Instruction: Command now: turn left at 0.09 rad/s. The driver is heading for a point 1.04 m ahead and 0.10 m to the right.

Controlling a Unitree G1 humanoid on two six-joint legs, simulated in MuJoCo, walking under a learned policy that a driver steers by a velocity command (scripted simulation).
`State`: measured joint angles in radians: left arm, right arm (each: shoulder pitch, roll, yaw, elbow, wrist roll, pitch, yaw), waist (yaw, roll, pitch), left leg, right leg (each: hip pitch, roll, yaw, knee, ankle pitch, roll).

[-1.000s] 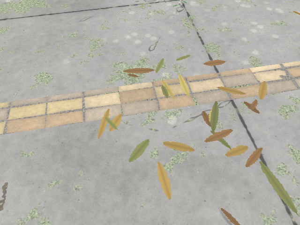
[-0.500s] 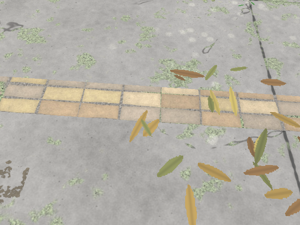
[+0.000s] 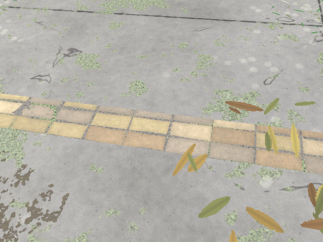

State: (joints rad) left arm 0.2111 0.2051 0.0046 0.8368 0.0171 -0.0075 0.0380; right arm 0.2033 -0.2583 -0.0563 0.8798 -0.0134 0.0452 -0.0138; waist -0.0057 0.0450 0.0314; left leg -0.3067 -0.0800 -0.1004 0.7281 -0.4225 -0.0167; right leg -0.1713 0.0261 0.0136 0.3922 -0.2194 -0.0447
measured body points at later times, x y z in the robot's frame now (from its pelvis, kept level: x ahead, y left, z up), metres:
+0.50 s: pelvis +0.08 -0.03 -0.01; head +0.09 -0.04 +0.44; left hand +0.14 +0.25 -0.13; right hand +0.08 -0.29 -0.16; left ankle -0.01 +0.11 -0.69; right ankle +0.07 -0.10 -0.75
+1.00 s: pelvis +0.34 +0.02 -0.01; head +0.36 +0.03 +0.44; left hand +0.34 +0.27 -0.16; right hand +0.44 -0.24 -0.14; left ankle +0.40 +0.08 -0.75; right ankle +0.21 -0.10 -0.65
